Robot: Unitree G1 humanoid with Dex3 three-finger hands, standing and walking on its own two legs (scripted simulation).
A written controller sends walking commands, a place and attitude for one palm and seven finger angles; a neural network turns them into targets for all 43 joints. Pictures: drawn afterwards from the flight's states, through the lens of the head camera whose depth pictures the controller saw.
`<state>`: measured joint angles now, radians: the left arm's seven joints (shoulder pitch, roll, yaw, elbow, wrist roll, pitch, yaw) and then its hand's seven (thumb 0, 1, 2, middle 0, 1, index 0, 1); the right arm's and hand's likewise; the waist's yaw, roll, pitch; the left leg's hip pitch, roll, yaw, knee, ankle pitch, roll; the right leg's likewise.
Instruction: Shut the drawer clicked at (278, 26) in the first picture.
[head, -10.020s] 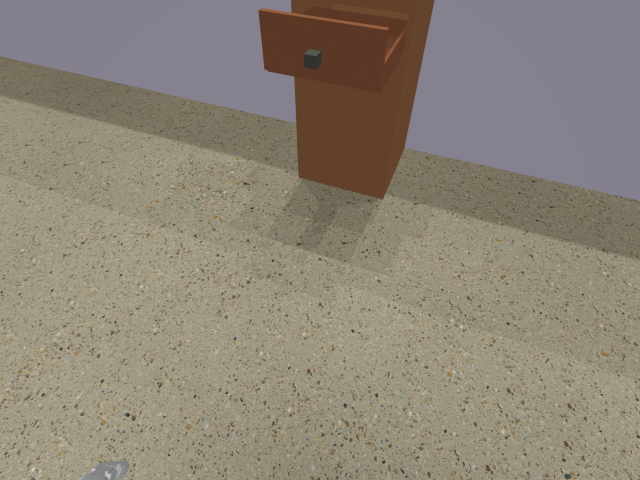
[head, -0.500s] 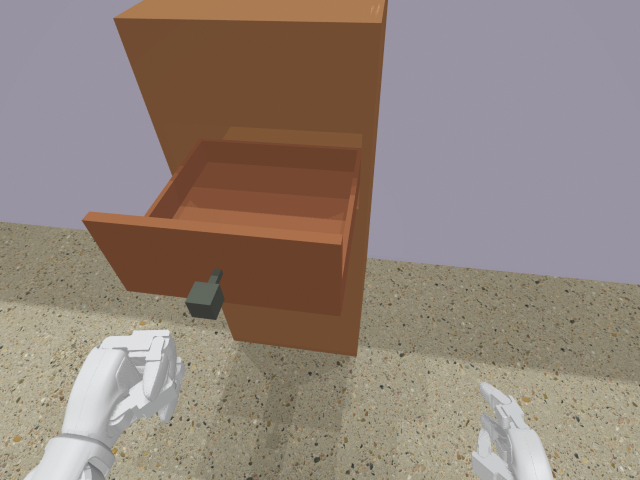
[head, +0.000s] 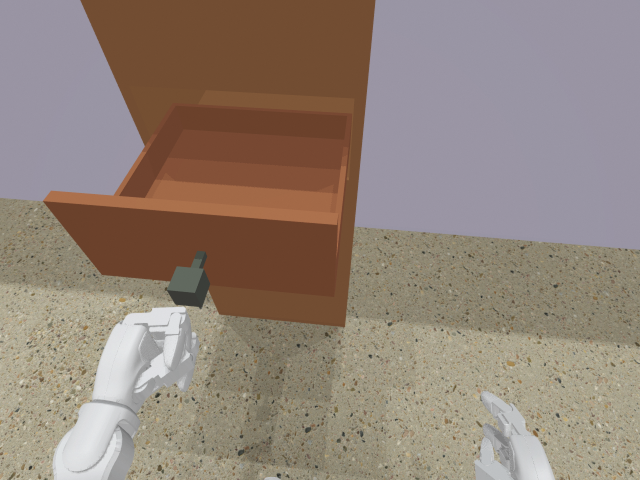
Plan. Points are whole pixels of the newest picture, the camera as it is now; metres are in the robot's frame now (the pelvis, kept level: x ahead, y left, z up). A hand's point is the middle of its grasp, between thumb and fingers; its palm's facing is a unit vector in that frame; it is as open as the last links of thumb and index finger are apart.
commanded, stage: bring the fist close to the handle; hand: left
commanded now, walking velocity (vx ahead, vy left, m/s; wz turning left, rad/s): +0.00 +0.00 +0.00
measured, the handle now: (193, 275) +0.38 +0.20 +0.02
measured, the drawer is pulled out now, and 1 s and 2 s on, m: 0.28 0.28 0.18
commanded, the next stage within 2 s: push the drawer shut in 0.82 s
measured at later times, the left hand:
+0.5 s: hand (209, 341) +0.28 +0.16 +0.01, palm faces -0.09 -1.00 -0.03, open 3.3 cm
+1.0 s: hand (210, 347) +0.27 +0.15 +0.02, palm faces -0.09 -0.99 -0.04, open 3.3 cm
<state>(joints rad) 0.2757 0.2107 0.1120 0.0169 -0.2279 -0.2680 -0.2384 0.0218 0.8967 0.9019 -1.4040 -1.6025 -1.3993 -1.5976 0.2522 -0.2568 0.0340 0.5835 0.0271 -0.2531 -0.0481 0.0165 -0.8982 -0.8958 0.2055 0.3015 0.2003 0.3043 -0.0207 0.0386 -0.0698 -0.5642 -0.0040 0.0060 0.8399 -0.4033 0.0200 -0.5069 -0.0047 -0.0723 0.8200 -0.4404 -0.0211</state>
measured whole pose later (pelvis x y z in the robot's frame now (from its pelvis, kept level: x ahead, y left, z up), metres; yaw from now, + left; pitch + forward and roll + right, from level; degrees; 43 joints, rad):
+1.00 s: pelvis -0.01 +0.00 -0.03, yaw +0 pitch +13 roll -1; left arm 0.12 0.22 0.11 0.19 -0.22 -0.36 -0.22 0.02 0.90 0.90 -1.40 -1.60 -1.40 -1.60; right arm 0.24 -0.26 0.02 0.55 0.03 -0.13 -0.03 0.01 -0.90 -0.90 0.21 0.30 0.20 0.30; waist -0.04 0.04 -0.12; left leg -0.79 0.01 0.00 1.03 -0.47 0.02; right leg -0.74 0.00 -0.08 1.00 -0.50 -0.03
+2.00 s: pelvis -0.03 +0.00 -0.04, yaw -1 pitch +17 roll -2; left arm -0.59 0.29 0.20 0.87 -0.15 -0.42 -0.19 0.02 0.90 0.90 -1.40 -1.60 -1.53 -1.60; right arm 0.31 -0.27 0.03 0.64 0.02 -0.05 -0.03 0.01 -0.90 -0.90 0.21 0.30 0.20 0.30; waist -0.09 0.03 -0.11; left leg -0.93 0.01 0.00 1.07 -0.43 0.02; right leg -0.87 0.00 -0.08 1.04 -0.47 -0.02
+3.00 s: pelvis -0.03 +0.01 -0.06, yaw -3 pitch +23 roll -4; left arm -0.99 0.47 0.34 1.23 -0.05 -0.41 -0.18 0.02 0.90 0.90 -1.40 -1.60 -1.54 -1.60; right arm 0.37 -0.27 0.05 0.65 -0.02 0.01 0.00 0.01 -0.90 -0.90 0.21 0.30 0.20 0.30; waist -0.20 0.05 -0.11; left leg -1.11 0.04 -0.01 1.15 -0.46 0.03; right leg -1.04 0.03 -0.09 1.09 -0.47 -0.03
